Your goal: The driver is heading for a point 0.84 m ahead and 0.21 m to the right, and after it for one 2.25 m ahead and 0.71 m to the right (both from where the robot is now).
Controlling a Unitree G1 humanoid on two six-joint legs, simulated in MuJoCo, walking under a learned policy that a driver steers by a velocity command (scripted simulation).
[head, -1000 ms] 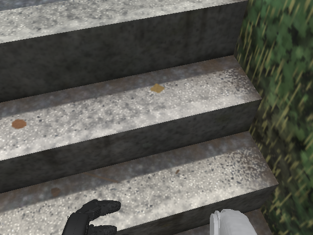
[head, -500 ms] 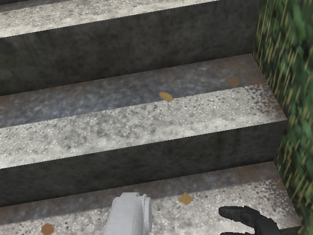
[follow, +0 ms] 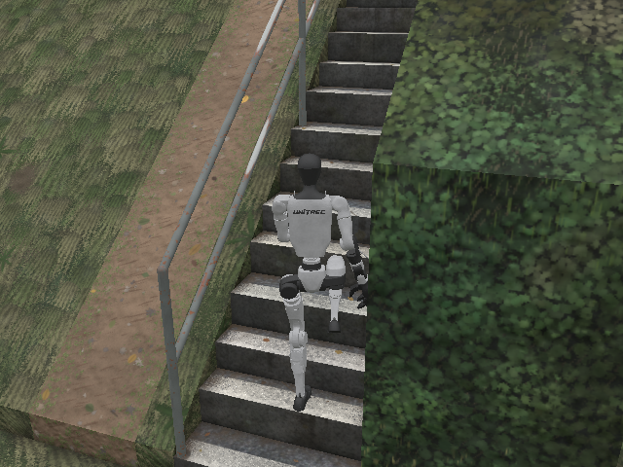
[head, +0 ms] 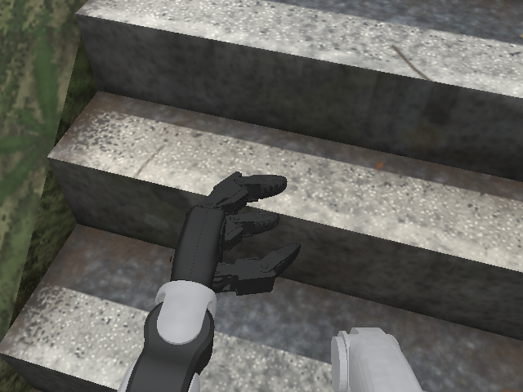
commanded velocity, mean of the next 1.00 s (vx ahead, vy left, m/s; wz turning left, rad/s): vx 0.88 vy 0.04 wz -0.31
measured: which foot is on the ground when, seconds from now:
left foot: down 0.00-0.10, up 0.12-0.48, down 0.50-1.00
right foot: up 0.00-0.18, down 0.20-0.52, up 0.54-1.00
